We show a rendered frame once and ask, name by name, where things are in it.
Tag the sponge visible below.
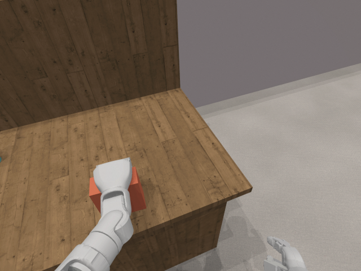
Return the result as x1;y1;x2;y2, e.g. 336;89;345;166
89;167;146;212

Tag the table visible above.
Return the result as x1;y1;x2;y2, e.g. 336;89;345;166
0;0;253;271

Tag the right robot hand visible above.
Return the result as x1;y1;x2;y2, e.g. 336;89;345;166
264;236;307;271

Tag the robot left forearm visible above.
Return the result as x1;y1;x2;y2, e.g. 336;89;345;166
55;187;134;271

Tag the left robot hand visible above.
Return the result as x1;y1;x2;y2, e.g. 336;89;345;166
93;158;133;193

